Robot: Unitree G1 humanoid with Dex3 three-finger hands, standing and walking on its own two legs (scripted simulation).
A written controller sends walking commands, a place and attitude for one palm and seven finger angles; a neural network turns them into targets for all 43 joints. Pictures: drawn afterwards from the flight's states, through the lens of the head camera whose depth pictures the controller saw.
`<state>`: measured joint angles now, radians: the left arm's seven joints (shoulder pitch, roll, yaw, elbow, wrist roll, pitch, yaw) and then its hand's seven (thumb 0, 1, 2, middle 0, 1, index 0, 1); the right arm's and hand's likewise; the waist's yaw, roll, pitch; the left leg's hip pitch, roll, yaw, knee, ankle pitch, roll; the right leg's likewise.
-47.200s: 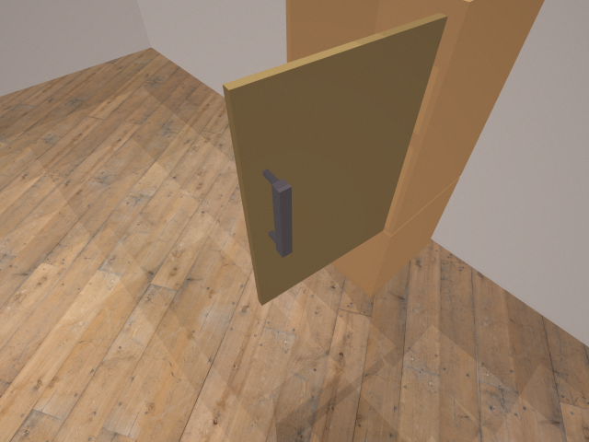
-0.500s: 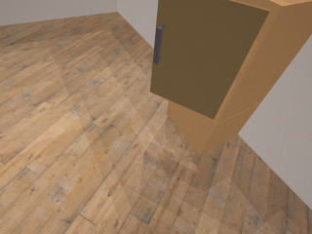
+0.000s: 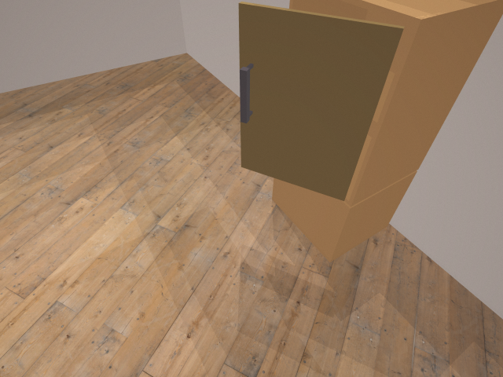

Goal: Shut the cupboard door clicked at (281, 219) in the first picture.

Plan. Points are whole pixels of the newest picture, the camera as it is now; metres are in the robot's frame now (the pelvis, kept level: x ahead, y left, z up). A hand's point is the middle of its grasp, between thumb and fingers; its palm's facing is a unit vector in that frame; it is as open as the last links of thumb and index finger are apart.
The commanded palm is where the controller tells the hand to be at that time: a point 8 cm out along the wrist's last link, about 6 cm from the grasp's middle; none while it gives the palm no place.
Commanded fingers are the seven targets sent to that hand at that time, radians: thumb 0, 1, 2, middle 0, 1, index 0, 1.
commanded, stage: let the arm hang, fingers relaxed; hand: left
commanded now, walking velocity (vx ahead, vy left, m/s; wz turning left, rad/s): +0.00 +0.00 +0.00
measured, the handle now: (247, 93) +0.92 +0.06 +0.00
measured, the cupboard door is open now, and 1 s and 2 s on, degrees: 32 32 32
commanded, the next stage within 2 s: look to check the result in 0.18 s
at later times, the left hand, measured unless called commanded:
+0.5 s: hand out of the picture +0.00 +0.17 -0.17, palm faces +0.02 -0.98 -0.20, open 7.3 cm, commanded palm none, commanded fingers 0.00 0.90 0.90 -0.20 -0.30 -0.20 -0.30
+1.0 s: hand out of the picture +0.05 +0.18 -0.18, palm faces +0.06 -0.97 -0.22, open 7.3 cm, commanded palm none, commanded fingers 0.00 0.90 0.90 -0.20 -0.30 -0.20 -0.30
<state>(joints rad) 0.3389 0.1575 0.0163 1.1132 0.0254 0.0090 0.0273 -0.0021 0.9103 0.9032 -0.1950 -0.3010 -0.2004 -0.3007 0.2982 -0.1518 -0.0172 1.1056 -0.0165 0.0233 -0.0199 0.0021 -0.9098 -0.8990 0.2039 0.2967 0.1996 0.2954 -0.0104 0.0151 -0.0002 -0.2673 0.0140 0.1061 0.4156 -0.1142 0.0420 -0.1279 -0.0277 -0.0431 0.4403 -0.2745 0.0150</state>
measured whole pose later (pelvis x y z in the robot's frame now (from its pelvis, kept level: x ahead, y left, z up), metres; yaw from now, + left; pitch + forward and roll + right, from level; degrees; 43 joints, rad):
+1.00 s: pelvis +0.04 -0.01 +0.00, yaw +2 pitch -1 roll +0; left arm 0.25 0.18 0.03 1.09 0.02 0.01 0.03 0.00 0.91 0.90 -0.20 -0.30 -0.20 -0.30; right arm 0.22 -0.19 -0.02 1.09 -0.01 0.02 -0.02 0.00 -0.91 -0.90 0.20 0.30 0.20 0.30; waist -0.01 0.00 0.06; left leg -0.26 0.00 0.07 0.47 -0.18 0.03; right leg -0.08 -0.03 -0.08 0.43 -0.33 0.01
